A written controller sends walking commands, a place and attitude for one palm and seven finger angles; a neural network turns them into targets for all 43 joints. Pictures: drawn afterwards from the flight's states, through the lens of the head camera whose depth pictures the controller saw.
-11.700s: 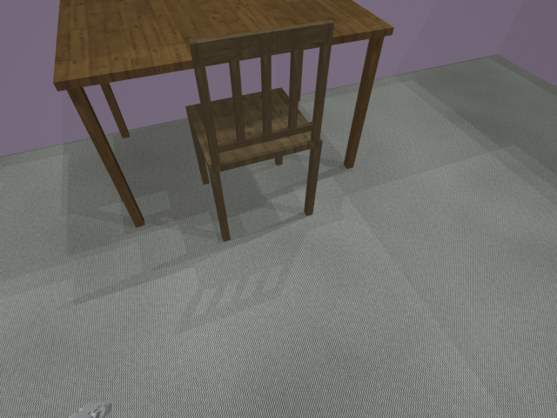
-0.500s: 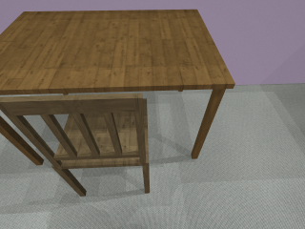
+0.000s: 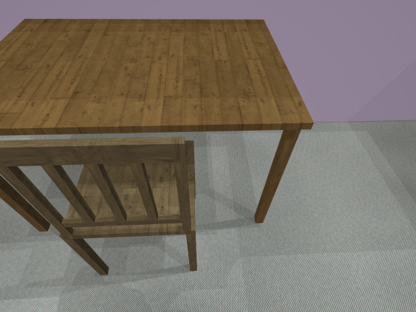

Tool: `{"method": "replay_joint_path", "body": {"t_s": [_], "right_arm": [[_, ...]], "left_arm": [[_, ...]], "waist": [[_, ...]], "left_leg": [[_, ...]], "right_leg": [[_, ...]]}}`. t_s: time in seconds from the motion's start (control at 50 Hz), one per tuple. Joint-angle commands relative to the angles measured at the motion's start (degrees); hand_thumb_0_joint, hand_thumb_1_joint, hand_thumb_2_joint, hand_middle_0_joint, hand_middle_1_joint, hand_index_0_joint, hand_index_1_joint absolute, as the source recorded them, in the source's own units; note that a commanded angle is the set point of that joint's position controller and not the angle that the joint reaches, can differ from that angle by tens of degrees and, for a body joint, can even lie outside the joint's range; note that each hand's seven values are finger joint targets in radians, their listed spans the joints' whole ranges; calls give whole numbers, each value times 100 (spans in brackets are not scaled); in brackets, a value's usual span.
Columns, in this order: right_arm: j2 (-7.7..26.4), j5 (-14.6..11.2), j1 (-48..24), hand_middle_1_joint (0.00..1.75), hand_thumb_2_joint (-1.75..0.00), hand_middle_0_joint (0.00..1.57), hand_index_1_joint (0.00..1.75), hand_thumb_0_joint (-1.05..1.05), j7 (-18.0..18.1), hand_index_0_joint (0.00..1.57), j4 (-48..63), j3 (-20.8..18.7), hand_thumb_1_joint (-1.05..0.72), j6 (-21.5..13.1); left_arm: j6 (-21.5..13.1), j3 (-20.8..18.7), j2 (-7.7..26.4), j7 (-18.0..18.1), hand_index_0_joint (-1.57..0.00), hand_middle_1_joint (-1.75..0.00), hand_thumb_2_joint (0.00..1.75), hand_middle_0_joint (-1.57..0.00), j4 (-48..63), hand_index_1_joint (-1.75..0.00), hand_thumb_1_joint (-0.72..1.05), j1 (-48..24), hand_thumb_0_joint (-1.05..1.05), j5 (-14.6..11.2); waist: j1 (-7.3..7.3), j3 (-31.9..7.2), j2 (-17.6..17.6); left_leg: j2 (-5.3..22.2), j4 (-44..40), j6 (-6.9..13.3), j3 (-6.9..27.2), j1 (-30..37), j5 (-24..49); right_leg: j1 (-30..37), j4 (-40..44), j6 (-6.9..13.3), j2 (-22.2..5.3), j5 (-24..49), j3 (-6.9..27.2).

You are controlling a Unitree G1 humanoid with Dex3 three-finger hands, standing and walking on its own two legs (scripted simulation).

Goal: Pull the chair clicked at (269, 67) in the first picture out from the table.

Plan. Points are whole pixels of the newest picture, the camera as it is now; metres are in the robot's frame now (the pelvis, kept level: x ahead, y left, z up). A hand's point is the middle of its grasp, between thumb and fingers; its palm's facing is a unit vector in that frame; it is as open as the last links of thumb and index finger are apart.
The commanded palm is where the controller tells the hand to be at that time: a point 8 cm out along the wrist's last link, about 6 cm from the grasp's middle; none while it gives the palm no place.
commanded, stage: look again from close up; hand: left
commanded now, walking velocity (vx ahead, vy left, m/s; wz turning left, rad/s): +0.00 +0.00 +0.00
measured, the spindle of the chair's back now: (110, 194) +0.41 +0.29 -0.11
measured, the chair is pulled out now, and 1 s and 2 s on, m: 0.00 0.00 0.00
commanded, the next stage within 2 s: shuffle to correct the standing spot in 0.86 s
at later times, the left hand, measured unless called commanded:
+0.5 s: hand out of the picture +0.00 +0.17 -0.17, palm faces +0.01 -0.98 -0.20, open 7.4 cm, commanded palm none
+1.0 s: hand out of the picture -0.01 +0.16 -0.17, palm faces +0.03 -0.98 -0.19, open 7.4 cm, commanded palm none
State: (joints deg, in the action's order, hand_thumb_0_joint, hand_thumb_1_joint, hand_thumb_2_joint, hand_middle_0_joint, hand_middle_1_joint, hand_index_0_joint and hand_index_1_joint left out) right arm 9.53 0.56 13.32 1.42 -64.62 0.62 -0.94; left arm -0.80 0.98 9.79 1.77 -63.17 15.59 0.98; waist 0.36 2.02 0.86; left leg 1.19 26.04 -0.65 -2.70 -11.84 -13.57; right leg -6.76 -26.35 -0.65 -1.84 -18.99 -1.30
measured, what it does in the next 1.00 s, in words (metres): stands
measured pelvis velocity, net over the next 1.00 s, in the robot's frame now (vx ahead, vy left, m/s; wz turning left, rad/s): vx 0.01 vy -0.01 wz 0.00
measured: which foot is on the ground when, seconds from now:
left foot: down 0.00-1.00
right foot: down 0.00-1.00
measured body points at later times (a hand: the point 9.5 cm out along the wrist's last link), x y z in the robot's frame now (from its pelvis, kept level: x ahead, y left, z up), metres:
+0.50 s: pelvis +0.01 -0.01 +0.00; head +0.02 -0.01 +0.45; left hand +0.00 +0.22 -0.16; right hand +0.02 -0.24 -0.16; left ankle +0.00 +0.13 -0.74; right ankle -0.05 -0.12 -0.74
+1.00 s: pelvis +0.01 -0.01 +0.00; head +0.02 -0.01 +0.45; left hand -0.01 +0.21 -0.16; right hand +0.01 -0.23 -0.16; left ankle +0.00 +0.13 -0.74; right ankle -0.05 -0.12 -0.74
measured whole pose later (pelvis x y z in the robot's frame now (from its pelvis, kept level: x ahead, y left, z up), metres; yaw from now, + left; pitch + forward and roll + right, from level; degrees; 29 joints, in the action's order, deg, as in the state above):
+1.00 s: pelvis +0.01 -0.01 +0.00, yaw +0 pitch -1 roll +1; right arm 8.5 0.6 14.9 1.9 -66.3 0.7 -0.8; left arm -1.1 0.6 9.1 1.9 -64.0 17.7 0.9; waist 0.5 1.3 0.8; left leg 2.1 24.5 -1.7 -2.1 -10.2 -13.4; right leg -4.9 -24.6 0.4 -0.9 -18.9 -1.9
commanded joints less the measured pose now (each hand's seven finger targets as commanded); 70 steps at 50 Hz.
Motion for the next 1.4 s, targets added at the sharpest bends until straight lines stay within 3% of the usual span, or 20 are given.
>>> {"method": "replay_joint_path", "body": {"t_s": [0.0, 0.42, 0.5, 0.94, 1.02, 1.06, 1.08, 1.1, 1.12, 1.14, 1.16, 1.2, 1.24, 1.26, 1.28, 1.3, 1.32, 1.34, 1.36, 1.38], "right_arm": [[605, -13, 225, 30, -90, 20, 30, 0, 15, 20, 186, -99, -90, -67], [576, -12, 239, 30, -90, 20, 30, 0, 37, 20, 95, -85, -90, -63], [561, -14, 254, 30, -90, 20, 30, 0, 42, 20, 71, -79, -90, -55], [455, -12, 415, 30, -90, 20, 30, 0, 55, 20, 5, -87, -90, -53], [533, -14, 319, 30, -90, 20, 30, 0, 56, 20, 261, -169, -90, 50], [563, 0, 203, 30, -90, 20, 30, 0, 49, 20, 471, -232, -90, 137], [552, 9, 104, 30, -90, 20, 30, 0, 43, 20, 577, -265, -90, 178], [544, 20, -22, 30, -90, 20, 30, 0, 33, 20, 708, -303, -90, 217], [508, 21, -204, 30, -90, 20, 30, 0, 20, 20, 827, -341, -90, 251], [509, 24, -344, 30, -90, 20, 30, 0, 5, 20, 938, -371, -90, 272], [484, 2, -394, 30, -90, 20, 30, 0, -16, 20, 1025, -382, -90, 272], [439, -39, -262, 30, -90, 20, 30, 0, -63, 20, 1112, -383, -90, 271], [436, -23, 126, 30, -90, 20, 30, 0, -88, 20, 1028, -384, -90, 236], [528, 5, 426, 30, -90, 20, 30, 0, -89, 20, 948, -404, -90, 209], [869, 45, 594, 30, -90, 20, 30, 0, -82, 20, 947, -475, -90, 179], [1308, 78, 720, 30, -90, 20, 30, 0, -97, 20, 1018, -550, -90, 186], [1293, 85, 718, 30, -90, 20, 30, 0, -83, 20, 1066, -515, -90, 197], [1187, 110, 381, 30, -90, 20, 30, 0, -56, 20, 1150, -473, -90, 177], [959, 118, 19, 30, -90, 20, 30, 0, -42, 20, 1238, -397, -90, 157], [811, 122, -162, 30, -90, 20, 30, 0, -31, 20, 1268, -353, -90, 91]], "left_arm": [[-71, -140, 666, 54, -20, -30, 90, -20, 123, -30, 90, 416, 0, -22], [-85, -148, 655, 59, -20, -30, 90, -20, 53, -30, 90, 538, 0, -25], [-78, -151, 631, 57, -20, -30, 90, -20, 46, -30, 90, 558, 0, -28], [-88, -163, 554, 58, -20, -30, 90, -20, 14, -30, 90, 676, 0, -33], [-12, -323, 782, 121, -20, -30, 90, -20, 204, -30, 90, 715, 0, -26], [38, -435, 971, 145, -20, -30, 90, -20, 303, -30, 90, 779, 0, -17], [65, -486, 1077, 153, -20, -30, 90, -20, 352, -30, 90, 823, 0, 1], [78, -528, 1141, 160, -20, -30, 90, -20, 404, -30, 90, 868, 0, 18], [88, -560, 1162, 176, -20, -30, 90, -20, 437, -30, 90, 881, 0, 47], [91, -584, 1158, 191, -20, -30, 90, -20, 500, -30, 90, 879, 0, 86], [84, -605, 1172, 190, -20, -30, 90, -20, 568, -30, 90, 740, 0, 116], [78, -649, 1274, 172, -20, -30, 90, -20, 773, -30, 90, 317, 0, 130], [90, -659, 1327, 137, -20, -30, 90, -20, 888, -30, 90, 117, 0, 78], [109, -658, 1341, 115, -20, -30, 90, -20, 930, -30, 90, 41, 0, 34], [178, -616, 1061, 92, -20, -30, 90, -20, 1042, -30, 90, 53, 0, 30], [248, -539, 656, 89, -20, -30, 90, -20, 1165, -30, 90, 50, 0, 10], [322, -510, 631, 153, -20, -30, 90, -20, 1165, -30, 90, 47, 0, 30], [323, -476, 511, 140, -20, -30, 90, -20, 1105, -30, 90, 13, 0, 37], [278, -467, 551, 81, -20, -30, 90, -20, 968, -30, 90, 118, 0, 70], [220, -421, 504, 15, -20, -30, 90, -20, 845, -30, 90, 309, 0, 105]], "waist": [[4, 27, -43], [10, 16, -43], [27, 155, -44], [21, 131, -41], [114, 52, -82], [175, -2, 245], [224, 14, 489], [291, 90, 809], [357, 267, 1029], [406, 345, 1067], [330, 358, 1050], [129, 152, 1071], [-69, -197, 901], [-227, -297, 653], [-272, -412, -359], [-261, -430, -1670], [-350, -462, -1240], [-206, -356, -1297], [-71, -118, -985], [57, -98, -645]], "left_leg": [[450, -317, 198, 350, 336, 1371], [469, -365, 173, 314, 444, 1467], [466, -397, 166, 306, 370, 1351], [450, -403, 151, 313, 357, 1308], [345, 74, 109, 238, -30, 1748], [180, 551, 34, 61, -446, 1357], [62, 906, -4, -50, -711, 932], [-25, 1413, -46, -112, -1065, -73], [-62, 1933, -69, -81, -1438, -1193], [-22, 2450, -69, 89, -1684, -1636], [11, 2587, -66, 245, -1761, -1776], [20, 1976, -72, 251, -1411, -1557], [-257, 737, -87, -234, -297, -351], [-247, 112, -42, -357, 423, 507], [564, -182, 307, 637, 864, 1351], [1700, -736, 986, 2024, 529, 2301], [1888, -1092, 1291, 2192, -242, 823], [1790, -1390, 1320, 2562, -654, -862], [1562, -1533, 1218, 2379, -938, -1708], [1410, -1510, 1145, 2141, -1022, -1570]], "right_leg": [[-397, 475, 152, -457, 1637, 303], [-298, 558, 163, -462, 1920, 321], [-338, 602, 160, -451, 1790, 312], [-299, 639, 178, -442, 1732, 278], [-143, 134, 303, -744, 2704, 378], [-13, 77, 480, -1118, 3003, 628], [60, 129, 642, -1397, 3261, 839], [90, 207, 886, -1735, 3654, 1092], [64, 276, 1194, -2085, 4029, 1329], [6, 275, 1397, -2276, 4203, 1417], [-15, 149, 1421, -2253, 4444, 1277], [-154, -203, 1181, -2116, 4560, 835], [-598, -633, 795, -1728, 4033, 484], [-1001, -1091, 598, -1479, 3430, 262], [-1667, -1942, 266, -840, 1380, -176], [-2168, -3228, -28, -92, -1864, -426], [-1917, -4030, 114, -51, -2011, 53], [-2059, -4360, 166, -116, -1628, 271], [-2077, -4361, 190, -224, -1090, 322], [-1953, -4121, 170, -232, -800, 273]]}}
